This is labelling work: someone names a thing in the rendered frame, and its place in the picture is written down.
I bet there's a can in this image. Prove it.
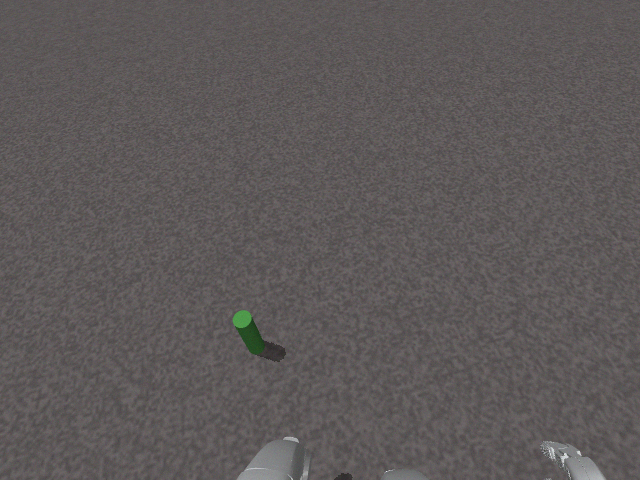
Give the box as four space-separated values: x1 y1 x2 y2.
233 310 265 355

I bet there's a right robot hand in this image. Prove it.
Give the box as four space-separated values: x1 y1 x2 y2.
540 441 606 480

